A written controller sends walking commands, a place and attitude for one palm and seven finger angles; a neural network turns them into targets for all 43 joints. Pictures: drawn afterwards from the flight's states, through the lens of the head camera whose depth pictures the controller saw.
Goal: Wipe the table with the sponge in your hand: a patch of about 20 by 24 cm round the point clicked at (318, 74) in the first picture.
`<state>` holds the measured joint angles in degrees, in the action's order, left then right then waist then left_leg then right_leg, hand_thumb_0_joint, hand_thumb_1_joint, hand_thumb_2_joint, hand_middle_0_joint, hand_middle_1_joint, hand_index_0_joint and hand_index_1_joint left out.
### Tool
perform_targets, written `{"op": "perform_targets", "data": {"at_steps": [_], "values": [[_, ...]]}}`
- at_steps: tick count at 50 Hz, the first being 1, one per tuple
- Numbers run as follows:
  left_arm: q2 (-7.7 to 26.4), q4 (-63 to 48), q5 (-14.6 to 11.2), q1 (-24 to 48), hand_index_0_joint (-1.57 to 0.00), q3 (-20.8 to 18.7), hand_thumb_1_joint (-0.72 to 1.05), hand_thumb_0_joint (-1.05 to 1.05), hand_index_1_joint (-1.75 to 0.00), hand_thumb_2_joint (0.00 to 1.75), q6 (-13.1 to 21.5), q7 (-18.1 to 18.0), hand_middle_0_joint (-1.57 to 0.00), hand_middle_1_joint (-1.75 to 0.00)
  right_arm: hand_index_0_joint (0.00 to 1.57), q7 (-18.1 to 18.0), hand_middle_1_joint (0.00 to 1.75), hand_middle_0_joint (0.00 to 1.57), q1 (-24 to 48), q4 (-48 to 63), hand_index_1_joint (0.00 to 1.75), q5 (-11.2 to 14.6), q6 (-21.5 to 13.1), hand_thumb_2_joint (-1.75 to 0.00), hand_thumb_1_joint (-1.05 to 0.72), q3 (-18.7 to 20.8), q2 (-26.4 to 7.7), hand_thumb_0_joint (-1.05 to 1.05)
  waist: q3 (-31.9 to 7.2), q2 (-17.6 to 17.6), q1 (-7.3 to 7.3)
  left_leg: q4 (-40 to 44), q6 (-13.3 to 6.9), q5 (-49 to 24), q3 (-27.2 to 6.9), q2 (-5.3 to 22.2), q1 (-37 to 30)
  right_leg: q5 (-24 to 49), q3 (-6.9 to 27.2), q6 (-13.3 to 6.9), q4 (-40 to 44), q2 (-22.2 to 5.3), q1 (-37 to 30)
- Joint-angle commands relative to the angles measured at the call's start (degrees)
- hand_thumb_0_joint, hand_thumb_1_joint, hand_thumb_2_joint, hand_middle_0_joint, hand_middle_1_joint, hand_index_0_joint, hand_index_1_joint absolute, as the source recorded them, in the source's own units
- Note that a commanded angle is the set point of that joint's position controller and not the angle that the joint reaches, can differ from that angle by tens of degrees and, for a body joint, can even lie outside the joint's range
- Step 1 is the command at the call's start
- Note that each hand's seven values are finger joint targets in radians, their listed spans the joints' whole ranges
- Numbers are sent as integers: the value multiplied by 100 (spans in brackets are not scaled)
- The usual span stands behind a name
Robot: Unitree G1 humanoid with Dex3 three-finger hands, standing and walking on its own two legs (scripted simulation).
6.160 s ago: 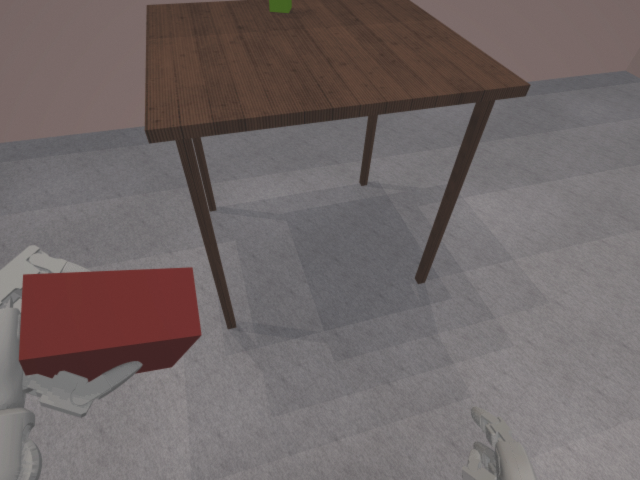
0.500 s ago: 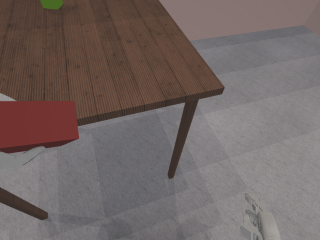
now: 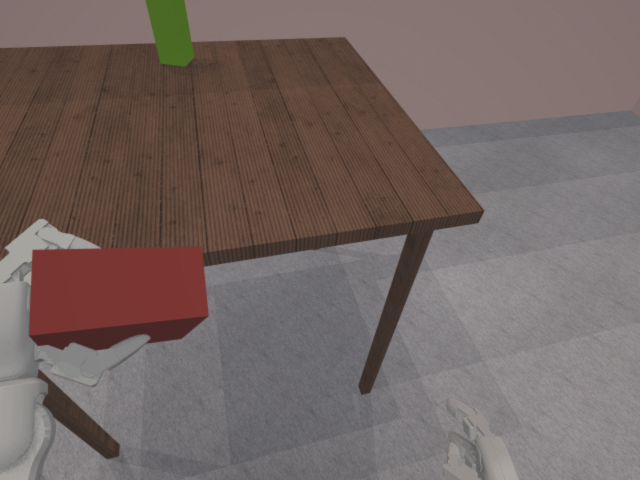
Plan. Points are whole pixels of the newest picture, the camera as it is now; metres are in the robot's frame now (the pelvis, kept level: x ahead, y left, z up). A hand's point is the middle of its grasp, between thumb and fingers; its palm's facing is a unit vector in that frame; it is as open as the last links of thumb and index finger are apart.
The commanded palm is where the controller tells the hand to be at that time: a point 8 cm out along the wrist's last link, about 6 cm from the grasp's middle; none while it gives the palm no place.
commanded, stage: come to a stop and stand still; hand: left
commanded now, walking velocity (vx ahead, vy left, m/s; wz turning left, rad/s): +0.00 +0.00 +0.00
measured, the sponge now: (146, 301) +0.24 +0.21 +0.15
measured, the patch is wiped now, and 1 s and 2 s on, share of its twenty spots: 0.00 0.00 0.00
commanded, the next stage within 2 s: look again from close up in 0.40 s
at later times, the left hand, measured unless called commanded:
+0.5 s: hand (118, 286) +0.24 +0.24 +0.16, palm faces +0.41 -0.84 -0.35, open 10.5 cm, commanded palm +0.19 +0.27 +0.17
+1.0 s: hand (121, 286) +0.25 +0.24 +0.15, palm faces +0.42 -0.84 -0.35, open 10.5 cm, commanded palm +0.19 +0.27 +0.17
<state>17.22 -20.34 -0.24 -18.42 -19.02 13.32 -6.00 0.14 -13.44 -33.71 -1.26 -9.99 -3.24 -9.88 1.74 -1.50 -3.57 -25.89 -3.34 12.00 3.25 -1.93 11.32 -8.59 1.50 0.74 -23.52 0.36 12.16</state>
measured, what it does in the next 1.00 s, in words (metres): stands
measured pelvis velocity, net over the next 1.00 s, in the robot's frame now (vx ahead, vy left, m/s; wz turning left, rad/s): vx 0.04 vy -0.02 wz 0.01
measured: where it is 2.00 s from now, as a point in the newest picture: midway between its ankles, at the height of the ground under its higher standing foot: outside the picture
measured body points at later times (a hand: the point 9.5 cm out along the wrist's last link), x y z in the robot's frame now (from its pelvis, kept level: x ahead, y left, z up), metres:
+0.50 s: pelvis +0.03 -0.01 +0.01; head +0.04 +0.00 +0.46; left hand +0.21 +0.28 +0.18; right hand +0.21 -0.24 -0.06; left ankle +0.03 +0.08 -0.74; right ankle +0.05 -0.13 -0.74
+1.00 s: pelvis +0.04 -0.02 +0.00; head +0.04 -0.01 +0.45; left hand +0.22 +0.28 +0.17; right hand +0.21 -0.24 -0.07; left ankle +0.03 +0.08 -0.74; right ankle +0.05 -0.13 -0.74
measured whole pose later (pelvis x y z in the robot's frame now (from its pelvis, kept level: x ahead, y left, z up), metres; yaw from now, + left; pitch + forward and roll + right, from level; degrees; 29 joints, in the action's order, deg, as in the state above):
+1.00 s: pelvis +0.04 -0.02 +0.00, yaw +1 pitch +0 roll -1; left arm 19.6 -22.3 -2.5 -24.7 -19.1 10.4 -6.7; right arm -2.6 -13.4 -32.5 -0.9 -4.2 -1.1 -12.1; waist -0.2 -0.2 -1.7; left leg -24.3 -2.1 13.8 1.9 -0.8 10.4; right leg -10.4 0.3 -0.6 -21.5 1.6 10.8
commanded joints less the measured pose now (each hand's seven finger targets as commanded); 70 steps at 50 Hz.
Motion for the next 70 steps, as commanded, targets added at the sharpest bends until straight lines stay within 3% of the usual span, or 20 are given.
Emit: {"op": "perform_targets", "data": {"at_steps": [1, 2, 7, 13, 28, 35, 42, 45, 51, 52, 56, 59, 61, 63, 65, 66, 67, 68, 69, 70], "values": [[1148, -1340, -48, 776, -120, -579, 10, 0, -160, 130, 359, -60, -120, -160, 20, -140, 30, 20, 575, 957, 30, 31, -236, -90, -90, 425, -834, 0, -428, 504, 161, 1134, 312, 1040, -574, 519, 530, -418, 181, -110, 480, 38, -531], [1269, -1483, -63, 749, -120, -684, 10, 0, -160, 130, 358, -60, -120, -160, 20, -150, 30, 20, 660, 988, 30, 16, -241, -90, -90, 436, -842, 0, -482, 678, 172, 1068, 346, 700, -483, 472, 303, -222, 208, -131, 509, 71, -416], [1273, -1559, -162, 186, -120, -743, 10, 0, -160, 130, 343, -61, -120, -160, 20, -171, 30, 20, 632, 1034, 30, 18, -171, -90, -90, 464, -870, 0, -876, 607, 177, 708, 408, -694, -347, 364, -63, 843, 84, -147, 407, -4, -663], [1206, -1511, -236, -154, -120, -718, 10, 0, -160, 130, 295, -67, -120, -160, 20, -203, 30, 20, 574, 1029, 30, 69, -17, -90, -90, 494, -891, 0, -1021, 499, 208, 564, 457, -1338, -329, 340, -183, 1441, -38, -125, 369, -61, -837], [1170, -1464, -254, 18, -120, -569, 10, 0, -160, 130, 195, -81, -120, -160, 20, -281, 30, 20, 586, 1052, 30, 82, 192, -90, -90, 467, -876, 0, -732, 486, 221, 909, 417, -544, -360, 298, -62, 631, -75, -56, 709, 14, -728], [1196, -1496, -266, -36, -120, -587, 10, 0, -160, 130, 144, -92, -120, -160, 20, -289, 30, 20, 549, 1057, 30, 95, 239, -90, -90, 489, -884, 0, -867, 398, 221, 867, 419, -756, -337, 262, -86, 896, -90, -51, 688, 29, -870], [1305, -1498, -270, -109, -120, -680, 10, 0, -160, 130, 105, -101, -120, -160, 20, -318, 30, 20, 598, 1042, 30, 91, 262, -90, -90, 501, -895, 0, -764, 593, 229, 920, 437, -730, -311, 276, -150, 838, -99, -38, 702, 61, -701], [1193, -1424, -275, -51, -120, -565, 10, 0, -160, 130, 100, -121, -120, -160, 20, -323, 30, 20, 565, 1029, 30, 89, 288, -90, -90, 526, -913, 0, -800, 398, 247, 859, 349, 140, -351, 362, 27, 93, -36, -107, 525, 18, -698], [1169, -1465, -211, 261, -120, -504, 10, 0, -160, 130, 114, -178, -120, -160, 20, -373, 30, 20, 631, 992, 30, 68, 259, -90, -90, 552, -979, 0, -372, 597, 285, 819, 81, 1781, -743, 657, 413, -1275, 274, -290, 89, 4, 55], [1260, -1602, -214, 373, -120, -567, 10, 0, -160, 130, 136, -183, -120, -160, 20, -392, 30, 20, 694, 999, 30, 67, 235, -90, -90, 559, -988, 0, -352, 786, 305, 764, 60, 1675, -696, 692, 258, -1168, 290, -316, -54, 17, 243], [1219, -1589, -201, 309, -120, -565, 10, 0, -160, 130, 194, -206, -120, -160, 20, -377, 30, 20, 591, 985, 30, 103, 227, -90, -90, 557, -984, 0, -512, 738, 281, 342, -42, 749, -819, 863, 214, -290, 193, -382, -758, -31, 153], [1264, -1608, -231, 124, -120, -677, 10, 0, -160, 130, 245, -210, -120, -160, 20, -356, 30, 20, 549, 991, 30, 130, 234, -90, -90, 567, -947, 0, -688, 460, 282, -335, 49, -144, -471, 744, 214, 402, 476, -534, -858, -228, -61], [1371, -1610, -237, -4, -120, -766, 10, 0, -160, 130, 292, -213, -120, -160, 20, -314, 30, 20, 556, 1003, 30, 149, 256, -90, -90, 600, -917, 0, -736, -83, 273, -1305, 177, -261, -43, 437, 544, 881, 1335, -819, -524, -703, -325], [1459, -1604, -233, 1, -120, -852, 10, 0, -160, 130, 356, -239, -120, -160, 20, -235, 30, 20, 591, 984, 30, 171, 308, -90, -90, 603, -882, 0, -682, -672, 259, -2202, 352, 393, 11, 199, 1546, 1574, 2436, -1283, -196, -1406, -1026], [1552, -1712, -225, -71, -120, -1010, 10, 0, -160, 130, 470, -246, -120, -160, 20, -170, 30, 20, 645, 981, 30, 179, 348, -90, -90, 581, -865, 0, -520, -478, 133, -2476, 275, 1750, -404, 412, 2336, 2100, 2736, -1522, -237, -1712, -1427], [1483, -1779, -219, -169, -120, -983, 10, 0, -160, 130, 501, -244, -120, -160, 20, -144, 30, 20, 598, 955, 30, 181, 374, -90, -90, 568, -844, 0, -506, -390, 138, -2215, 214, 1776, -550, 547, 2280, 2088, 2499, -1465, -407, -1674, -1384], [1506, -1820, -226, -197, -120, -1046, 10, 0, -160, 130, 514, -240, -120, -160, 20, -136, 30, 20, 589, 897, 30, 171, 385, -90, -90, 560, -863, 0, -582, -60, 241, -1579, 168, 1433, -551, 601, 1635, 1930, 2216, -1291, -718, -1506, -959], [1416, -1997, -237, -131, -120, -947, 10, 0, -160, 130, 510, -238, -120, -160, 20, -129, 30, 20, 461, 863, 30, 172, 426, -90, -90, 531, -777, 0, -808, 198, 382, -665, 191, 584, -270, 448, 629, 1532, 1508, -1019, -1089, -1145, -427], [1429, -2023, -287, -139, -120, -969, 10, 0, -160, 130, 510, -216, -120, -160, 20, -180, 30, 20, 416, 864, 30, 178, 416, -90, -90, 575, -813, 0, -912, 591, 472, -110, 126, -197, -322, 376, -494, 1062, 866, -642, -1723, -554, 353], [1454, -2096, -322, -208, -120, -1020, 10, 0, -160, 130, 535, -212, -120, -160, 20, -214, 30, 20, 488, 933, 30, 199, 379, -90, -90, 661, -940, 0, -1079, 1246, 438, 44, -282, -811, -1346, 1125, -1408, 169, 230, -237, -2505, 22, 1360]]}}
